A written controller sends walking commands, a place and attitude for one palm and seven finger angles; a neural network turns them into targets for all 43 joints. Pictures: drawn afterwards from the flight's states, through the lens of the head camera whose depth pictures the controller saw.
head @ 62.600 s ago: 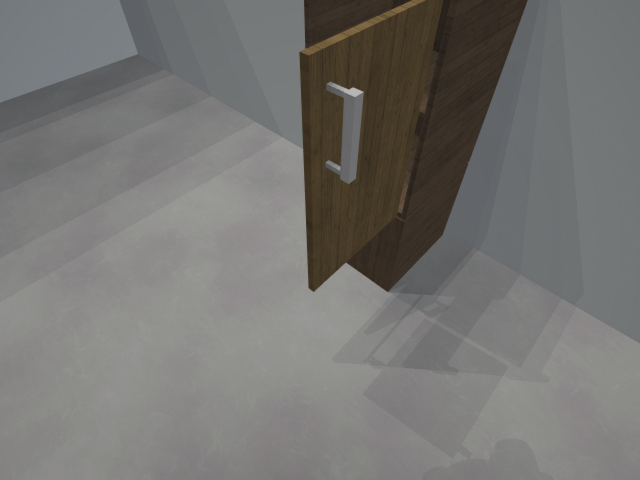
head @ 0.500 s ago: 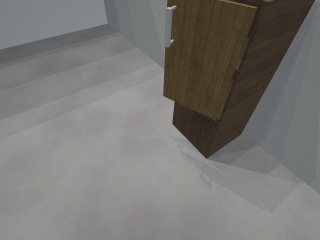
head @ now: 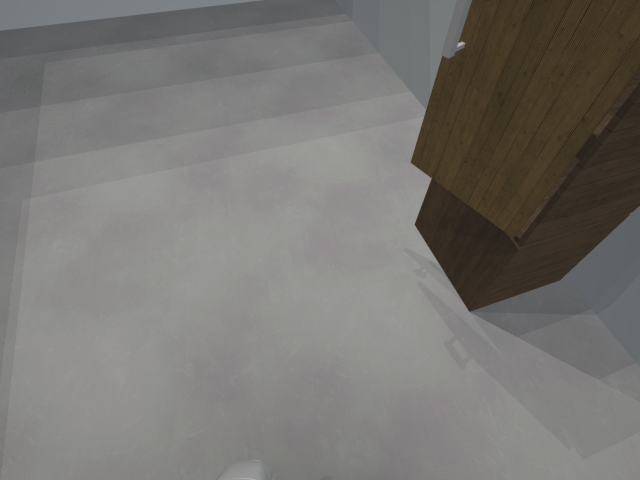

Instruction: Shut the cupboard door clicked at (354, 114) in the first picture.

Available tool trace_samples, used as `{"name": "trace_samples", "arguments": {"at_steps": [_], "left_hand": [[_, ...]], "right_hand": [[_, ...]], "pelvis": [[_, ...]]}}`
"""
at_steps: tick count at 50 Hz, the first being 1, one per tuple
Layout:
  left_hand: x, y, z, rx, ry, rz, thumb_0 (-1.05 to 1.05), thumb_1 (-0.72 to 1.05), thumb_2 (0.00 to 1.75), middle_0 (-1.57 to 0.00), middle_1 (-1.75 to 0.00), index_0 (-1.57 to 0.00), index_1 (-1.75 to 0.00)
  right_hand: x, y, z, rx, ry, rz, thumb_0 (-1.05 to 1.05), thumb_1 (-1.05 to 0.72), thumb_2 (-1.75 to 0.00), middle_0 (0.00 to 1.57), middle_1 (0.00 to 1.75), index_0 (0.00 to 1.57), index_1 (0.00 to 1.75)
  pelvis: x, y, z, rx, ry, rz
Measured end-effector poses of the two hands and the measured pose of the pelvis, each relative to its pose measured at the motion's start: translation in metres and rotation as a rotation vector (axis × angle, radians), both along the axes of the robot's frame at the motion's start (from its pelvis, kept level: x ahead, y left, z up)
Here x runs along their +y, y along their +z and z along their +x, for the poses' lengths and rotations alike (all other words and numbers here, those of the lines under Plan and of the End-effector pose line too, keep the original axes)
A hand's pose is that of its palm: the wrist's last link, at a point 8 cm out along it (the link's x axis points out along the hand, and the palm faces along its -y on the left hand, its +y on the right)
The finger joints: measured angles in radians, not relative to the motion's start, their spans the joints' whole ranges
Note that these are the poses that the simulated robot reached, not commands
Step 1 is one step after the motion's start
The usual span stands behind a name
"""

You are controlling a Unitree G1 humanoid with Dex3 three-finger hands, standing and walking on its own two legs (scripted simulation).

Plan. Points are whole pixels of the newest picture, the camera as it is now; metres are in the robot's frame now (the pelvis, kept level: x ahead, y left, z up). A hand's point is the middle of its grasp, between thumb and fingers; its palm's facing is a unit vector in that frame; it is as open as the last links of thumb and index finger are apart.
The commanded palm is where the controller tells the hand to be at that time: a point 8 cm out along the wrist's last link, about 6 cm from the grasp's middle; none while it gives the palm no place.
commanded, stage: walk to a spot facing it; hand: left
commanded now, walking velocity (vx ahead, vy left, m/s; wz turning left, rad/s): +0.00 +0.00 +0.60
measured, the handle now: (466, 12) +0.95 -0.25 +0.11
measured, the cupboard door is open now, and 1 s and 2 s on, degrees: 20 20 20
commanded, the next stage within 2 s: turn to face it in 1.08 s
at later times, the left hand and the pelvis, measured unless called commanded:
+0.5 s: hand out of the picture +0.01 +0.20 -0.13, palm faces +0.34 -0.89 -0.30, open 7.4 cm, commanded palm none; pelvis +0.04 -0.01 +0.01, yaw +20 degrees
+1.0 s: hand out of the picture +0.09 +0.31 -0.16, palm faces +0.60 -0.77 -0.21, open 7.4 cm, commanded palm none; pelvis +0.16 +0.11 +0.00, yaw +35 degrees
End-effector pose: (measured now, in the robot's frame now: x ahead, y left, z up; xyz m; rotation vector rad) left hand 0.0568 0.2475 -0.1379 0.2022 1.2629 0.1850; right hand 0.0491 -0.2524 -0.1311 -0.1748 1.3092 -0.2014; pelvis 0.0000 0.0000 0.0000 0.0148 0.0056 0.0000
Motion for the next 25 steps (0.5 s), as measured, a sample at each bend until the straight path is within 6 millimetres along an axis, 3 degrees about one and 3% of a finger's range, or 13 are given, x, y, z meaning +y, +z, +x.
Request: {"name": "trace_samples", "arguments": {"at_steps": [6,11,15,18,25], "left_hand": [[0.024,-0.018,-0.016,-0.002,0.073,-0.02,0.01,0.9,0.9,-0.2,-0.3,-0.2,-0.3],[0.034,0.001,-0.016,-0.037,0.13,0.015,0.01,0.91,0.9,-0.2,-0.3,-0.2,-0.3],[0.03,0.02,-0.013,-0.1,0.156,0.053,0.01,0.91,0.9,-0.2,-0.3,-0.2,-0.3],[0.024,0.027,-0.021,-0.137,0.194,0.092,0.01,0.91,0.9,-0.2,-0.3,-0.2,-0.3],[-0.003,0.039,-0.066,-0.012,0.334,0.058,0.01,0.9,0.9,-0.2,-0.3,-0.2,-0.3]], "right_hand": [[0.006,-0.002,0.043,-0.099,0.125,-0.059,0.0,-0.91,-0.9,0.2,0.3,0.19,0.3],[0.014,0.0,0.05,-0.074,0.207,-0.035,0.0,-0.91,-0.9,0.2,0.3,0.19,0.3],[0.011,-0.012,0.057,-0.048,0.246,0.009,0.0,-0.91,-0.9,0.2,0.3,0.2,0.3],[0.008,-0.023,0.071,-0.027,0.275,0.036,0.0,-0.91,-0.9,0.2,0.3,0.2,0.3],[0.029,-0.001,0.135,-0.056,0.371,0.087,0.01,-0.91,-0.9,0.2,0.3,0.19,0.3]], "pelvis": [[0.017,-0.016,-0.005,0.001,0.083,-0.006],[0.009,-0.007,-0.004,0.014,0.152,-0.007],[-0.002,-0.006,0.004,0.016,0.206,-0.008],[-0.01,-0.009,0.013,0.005,0.256,0.004],[-0.007,0.014,0.043,0.014,0.349,0.035]]}}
